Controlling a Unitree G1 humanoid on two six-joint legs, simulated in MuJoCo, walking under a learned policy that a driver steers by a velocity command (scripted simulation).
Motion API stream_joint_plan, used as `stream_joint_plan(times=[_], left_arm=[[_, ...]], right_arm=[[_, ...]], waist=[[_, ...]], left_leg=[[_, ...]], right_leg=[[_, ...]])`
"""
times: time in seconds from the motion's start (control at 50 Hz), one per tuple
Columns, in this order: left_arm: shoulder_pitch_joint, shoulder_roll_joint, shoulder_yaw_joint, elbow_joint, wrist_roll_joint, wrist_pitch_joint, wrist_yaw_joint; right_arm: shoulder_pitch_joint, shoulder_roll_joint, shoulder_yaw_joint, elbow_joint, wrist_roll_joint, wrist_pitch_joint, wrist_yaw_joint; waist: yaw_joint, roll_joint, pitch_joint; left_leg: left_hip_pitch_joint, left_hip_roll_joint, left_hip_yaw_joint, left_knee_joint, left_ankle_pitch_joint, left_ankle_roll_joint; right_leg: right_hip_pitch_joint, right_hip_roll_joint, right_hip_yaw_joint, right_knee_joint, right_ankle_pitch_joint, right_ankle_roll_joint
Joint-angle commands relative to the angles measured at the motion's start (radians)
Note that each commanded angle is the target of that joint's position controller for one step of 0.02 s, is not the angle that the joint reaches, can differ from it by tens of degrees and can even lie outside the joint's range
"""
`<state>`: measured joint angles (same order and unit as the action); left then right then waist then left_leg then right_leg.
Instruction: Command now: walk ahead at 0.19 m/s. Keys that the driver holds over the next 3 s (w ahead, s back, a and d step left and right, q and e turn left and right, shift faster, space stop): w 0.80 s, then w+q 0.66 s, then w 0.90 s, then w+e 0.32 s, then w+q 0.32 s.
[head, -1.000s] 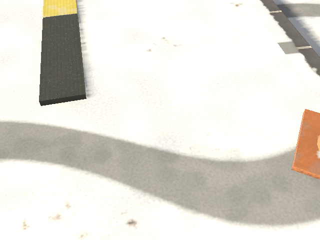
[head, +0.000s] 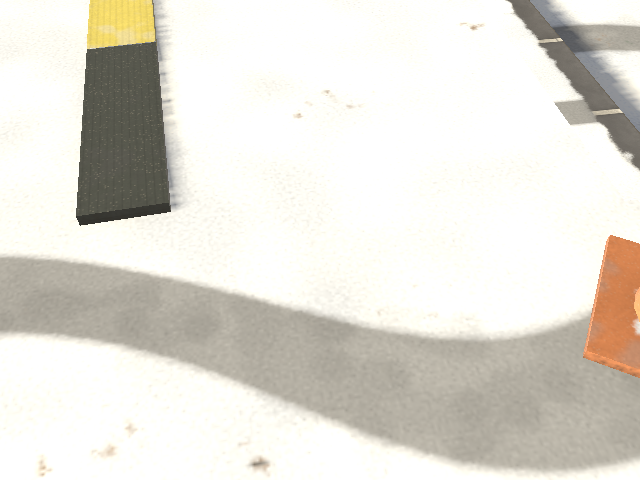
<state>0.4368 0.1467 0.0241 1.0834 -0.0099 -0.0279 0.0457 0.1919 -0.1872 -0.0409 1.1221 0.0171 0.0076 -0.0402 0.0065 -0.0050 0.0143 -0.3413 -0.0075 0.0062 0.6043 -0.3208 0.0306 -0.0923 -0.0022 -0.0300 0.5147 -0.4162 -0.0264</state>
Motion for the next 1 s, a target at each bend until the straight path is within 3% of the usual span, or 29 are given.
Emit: stream_joint_plan(times=[0.02, 0.06, 0.1, 0.14, 0.16, 0.18, 0.2, 0.22, 0.24, 0.26, 0.3, 0.34, 0.4, 0.46, 0.52, 0.58, 0.62, 0.64, 0.66, 0.68, 0.7, 0.72, 0.74, 0.76, 0.78, 0.82, 0.86, 0.92, 1.0], left_arm=[[0.098, 0.206, 0.052, -0.025, -0.018, -0.022, 0.007], [0.092, 0.184, 0.053, -0.032, -0.01, -0.044, 0.001], [0.076, 0.174, 0.052, -0.04, -0.018, -0.048, -0.011], [0.024, 0.188, 0.051, -0.06, -0.018, -0.041, -0.021], [-0.005, 0.194, 0.049, -0.072, -0.015, -0.045, -0.023], [-0.052, 0.138, 0.033, -0.113, -0.014, -0.055, -0.024], [-0.045, 0.064, 0.014, -0.141, -0.019, -0.078, -0.024], [-0.071, 0.107, 0.028, -0.151, -0.045, -0.091, -0.03], [-0.099, 0.131, 0.032, -0.16, -0.05, -0.098, -0.038], [-0.109, 0.136, 0.039, -0.157, -0.041, -0.101, -0.037], [-0.107, 0.155, 0.059, -0.152, -0.025, -0.088, -0.038], [-0.12, 0.131, 0.06, -0.153, -0.023, -0.07, -0.045], [-0.257, 0.113, 0.053, -0.211, -0.014, -0.059, -0.045], [-0.402, 0.103, 0.039, -0.263, -0.013, -0.066, -0.054], [-0.497, 0.11, 0.031, -0.293, -0.019, -0.073, -0.071], [-0.546, 0.125, 0.029, -0.323, -0.023, -0.081, -0.091], [-0.497, 0.162, 0.043, -0.323, -0.022, -0.087, -0.098], [-0.412, 0.196, 0.059, -0.304, -0.022, -0.087, -0.097], [-0.235, 0.239, 0.084, -0.251, -0.024, -0.084, -0.091], [-0.047, 0.304, 0.105, -0.206, -0.017, -0.079, -0.081], [0.052, 0.395, 0.122, -0.173, 0.008, -0.078, -0.083], [0.034, 0.309, 0.094, -0.175, 0.008, -0.08, -0.084], [-0.068, 0.258, 0.078, -0.182, 0.0, -0.084, -0.083], [-0.172, 0.218, 0.063, -0.206, -0.002, -0.088, -0.084], [-0.236, 0.194, 0.056, -0.212, 0.007, -0.093, -0.088], [-0.266, 0.151, 0.044, -0.196, 0.02, -0.1, -0.095], [-0.235, 0.166, 0.048, -0.169, 0.019, -0.106, -0.087], [-0.186, 0.204, 0.057, -0.146, 0.026, -0.107, -0.061], [-0.159, 0.216, 0.057, -0.143, 0.024, -0.102, -0.04]], right_arm=[[-0.114, -0.068, -0.009, -0.085, 0.012, -0.05, 0.017], [-0.142, -0.076, -0.011, -0.11, 0.017, -0.083, 0.034], [-0.124, -0.079, -0.013, -0.12, 0.028, -0.105, 0.048], [0.059, -0.091, -0.034, -0.046, 0.026, -0.109, 0.054], [0.206, -0.124, -0.057, -0.002, 0.023, -0.105, 0.054], [0.369, -0.225, -0.086, 0.019, 0.017, -0.106, 0.047], [0.446, -0.24, -0.075, 0.026, 0.003, -0.116, 0.056], [0.331, -0.171, -0.046, 0.005, -0.007, -0.129, 0.054], [0.226, -0.129, -0.029, -0.031, -0.004, -0.134, 0.056], [0.16, -0.115, -0.018, -0.052, -0.007, -0.134, 0.062], [0.145, -0.087, -0.002, -0.059, -0.015, -0.126, 0.065], [0.2, -0.096, 0.002, -0.045, -0.017, -0.119, 0.054], [0.237, -0.14, 0.0, -0.048, -0.021, -0.113, 0.035], [0.248, -0.155, -0.002, -0.066, -0.022, -0.104, 0.023], [0.298, -0.168, -0.009, -0.062, -0.01, -0.101, 0.02], [0.315, -0.171, -0.017, -0.056, -0.001, -0.093, 0.019], [0.291, -0.193, -0.026, -0.065, -0.004, -0.087, 0.019], [0.276, -0.208, -0.031, -0.07, -0.009, -0.081, 0.02], [0.256, -0.202, -0.028, -0.077, -0.014, -0.072, 0.021], [0.247, -0.177, -0.014, -0.101, -0.023, -0.071, 0.023], [0.39, -0.012, 0.028, -0.115, -0.015, -0.093, 0.037], [0.347, -0.074, 0.016, -0.103, 0.012, -0.128, 0.045], [0.23, -0.147, -0.005, -0.147, 0.038, -0.144, 0.047], [0.158, -0.165, -0.007, -0.169, 0.035, -0.151, 0.039], [0.131, -0.163, -0.017, -0.171, 0.018, -0.146, 0.029], [0.191, -0.121, -0.022, -0.156, 0.012, -0.109, 0.023], [0.195, -0.099, -0.023, -0.155, 0.016, -0.083, 0.021], [0.081, -0.121, -0.034, -0.197, 0.009, -0.07, 0.02], [-0.019, -0.117, -0.039, -0.23, 0.005, -0.082, 0.036]], waist=[[0.04, -0.176, 0.224], [0.039, -0.154, 0.25], [0.015, -0.125, 0.224], [-0.07, -0.102, 0.13], [-0.137, -0.072, 0.056], [-0.195, 0.161, -0.007], [-0.179, 0.316, -0.103], [-0.117, 0.186, -0.029], [-0.081, 0.118, 0.036], [-0.05, 0.058, 0.059], [-0.019, 0.062, 0.069], [-0.014, 0.067, 0.074], [-0.029, 0.046, 0.105], [-0.06, 0.056, 0.124], [-0.083, 0.062, 0.14], [-0.071, 0.072, 0.146], [-0.021, 0.101, 0.09], [0.03, 0.126, 0.021], [0.121, 0.13, -0.081], [0.192, 0.073, -0.21], [0.104, -0.225, -0.402], [0.126, -0.209, -0.433], [0.102, -0.176, -0.253], [0.07, -0.074, -0.161], [0.031, -0.02, -0.106], [-0.032, -0.057, -0.074], [-0.045, -0.065, -0.032], [-0.026, -0.049, 0.023], [-0.001, -0.042, 0.036]], left_leg=[[-0.181, 0.002, 0.056, 0.172, -0.082, 0.03], [-0.324, 0.062, 0.016, 0.233, -0.137, 0.051], [-0.263, 0.065, 0.037, 0.101, -0.145, 0.062], [0.139, -0.04, 0.137, -0.053, 0.044, 0.052], [0.333, -0.037, 0.093, -0.065, 0.091, 0.064], [0.501, 0.187, -0.291, -0.241, -0.048, 0.167], [0.6, 0.387, -0.739, -0.435, -0.085, 0.282], [0.521, 0.408, -0.711, -0.427, -0.137, 0.267], [0.434, 0.37, -0.556, -0.424, -0.106, 0.226], [0.37, 0.326, -0.431, -0.441, -0.045, 0.193], [0.291, 0.239, -0.244, -0.464, 0.117, 0.145], [0.28, 0.21, -0.163, -0.475, 0.253, 0.146], [0.278, 0.224, -0.13, -0.501, 0.339, 0.168], [0.262, 0.207, -0.082, -0.521, 0.341, 0.16], [0.299, 0.221, -0.053, -0.521, 0.328, 0.157], [0.396, 0.261, -0.039, -0.474, 0.388, 0.142], [0.447, 0.274, -0.023, -0.381, 0.626, 0.121], [0.458, 0.267, -0.008, -0.273, 0.818, 0.109], [0.408, 0.225, 0.028, -0.068, 0.932, 0.084], [0.181, 0.177, 0.052, 0.237, 0.722, 0.048], [-0.193, -0.031, 0.018, 0.649, 0.035, -0.013], [-0.305, -0.042, -0.154, 0.795, -0.217, 0.01], [-0.401, 0.018, -0.13, 0.837, -0.165, 0.028], [-0.374, 0.078, -0.102, 0.793, -0.065, 0.037], [-0.317, 0.121, -0.09, 0.726, 0.005, 0.037], [-0.203, 0.166, -0.097, 0.646, 0.057, 0.042], [-0.209, 0.176, -0.089, 0.593, 0.076, 0.034], [-0.346, 0.174, -0.119, 0.472, 0.211, 0.015], [-0.392, 0.129, -0.119, 0.255, 0.411, 0.009]], right_leg=[[-0.162, -0.303, 0.392, -0.361, -0.395, -0.201], [-0.051, -0.353, 0.419, -0.344, -0.199, -0.222], [-0.011, -0.31, 0.324, -0.289, -0.044, -0.182], [-0.179, -0.203, 0.182, -0.172, 0.156, -0.129], [-0.26, -0.151, 0.115, -0.01, 0.353, -0.098], [-0.454, -0.016, -0.026, 0.382, 0.352, -0.012], [-0.612, 0.074, 0.062, 0.681, -0.106, 0.001], [-0.696, 0.006, 0.16, 0.826, -0.079, -0.034], [-0.713, -0.049, 0.148, 0.838, 0.023, -0.065], [-0.693, -0.094, 0.129, 0.79, 0.122, -0.079], [-0.611, -0.138, 0.096, 0.692, 0.213, -0.073], [-0.612, -0.143, 0.06, 0.646, 0.243, -0.048], [-0.695, -0.152, 0.044, 0.502, 0.317, -0.003], [-0.668, -0.126, 0.018, 0.274, 0.427, 0.013], [-0.629, -0.094, -0.008, 0.143, 0.473, 0.006], [-0.615, -0.079, 0.0, 0.061, 0.438, -0.032], [-0.5, -0.04, -0.019, 0.034, 0.378, -0.066], [-0.375, -0.003, -0.042, 0.043, 0.351, -0.087], [-0.152, 0.037, -0.066, 0.044, 0.339, -0.115], [0.17, -0.095, 0.091, 0.072, 0.316, -0.169], [0.512, -0.367, 0.637, -0.072, 0.04, -0.341], [0.513, -0.389, 0.849, -0.237, -0.013, -0.329], [0.377, -0.358, 0.68, -0.24, 0.037, -0.266], [0.2, -0.325, 0.52, -0.253, 0.167, -0.232], [0.045, -0.288, 0.408, -0.276, 0.27, -0.212], [-0.103, -0.234, 0.271, -0.334, 0.312, -0.196], [-0.16, -0.223, 0.188, -0.384, 0.334, -0.206], [-0.128, -0.227, 0.118, -0.422, 0.352, -0.2], [-0.054, -0.216, 0.01, -0.428, 0.403, -0.16]])
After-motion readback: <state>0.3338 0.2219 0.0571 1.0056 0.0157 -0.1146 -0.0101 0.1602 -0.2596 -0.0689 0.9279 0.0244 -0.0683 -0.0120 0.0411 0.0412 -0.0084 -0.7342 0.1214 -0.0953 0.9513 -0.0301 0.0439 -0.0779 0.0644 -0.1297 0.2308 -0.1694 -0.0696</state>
